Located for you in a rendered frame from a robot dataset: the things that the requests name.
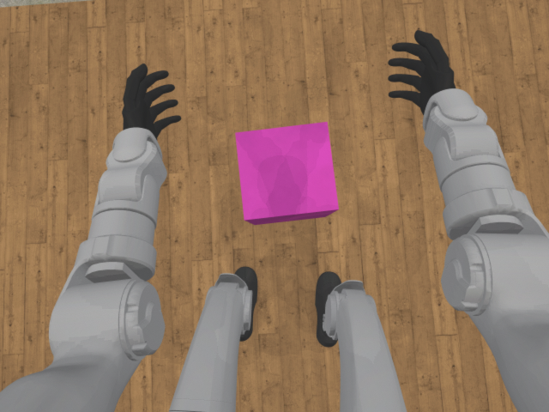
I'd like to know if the robot right forearm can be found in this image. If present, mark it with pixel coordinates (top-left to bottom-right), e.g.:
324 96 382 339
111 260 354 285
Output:
423 88 549 240

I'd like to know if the carton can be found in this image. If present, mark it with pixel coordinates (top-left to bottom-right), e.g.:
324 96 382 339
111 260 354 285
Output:
235 122 339 225

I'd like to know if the left robot hand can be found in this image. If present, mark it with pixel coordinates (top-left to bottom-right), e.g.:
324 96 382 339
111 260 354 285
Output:
122 64 181 140

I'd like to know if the left robot upper arm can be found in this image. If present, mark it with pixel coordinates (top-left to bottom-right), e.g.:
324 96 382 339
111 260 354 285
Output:
0 278 165 412

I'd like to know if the right robot hand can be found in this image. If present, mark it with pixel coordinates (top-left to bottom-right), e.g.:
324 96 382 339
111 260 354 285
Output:
388 30 455 115

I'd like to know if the robot left forearm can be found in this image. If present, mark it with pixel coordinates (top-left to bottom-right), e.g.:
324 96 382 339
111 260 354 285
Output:
49 127 167 354

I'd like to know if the robot thigh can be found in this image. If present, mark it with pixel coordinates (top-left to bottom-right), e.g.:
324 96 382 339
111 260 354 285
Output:
326 288 407 412
169 282 252 412

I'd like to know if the robot right thigh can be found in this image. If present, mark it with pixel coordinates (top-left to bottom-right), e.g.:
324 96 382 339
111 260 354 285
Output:
326 288 407 412

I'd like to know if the right robot upper arm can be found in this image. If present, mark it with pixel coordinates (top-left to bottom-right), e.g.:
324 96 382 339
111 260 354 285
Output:
441 233 549 412

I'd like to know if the robot left thigh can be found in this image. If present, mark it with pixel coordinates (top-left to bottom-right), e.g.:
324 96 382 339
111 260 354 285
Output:
169 282 252 412

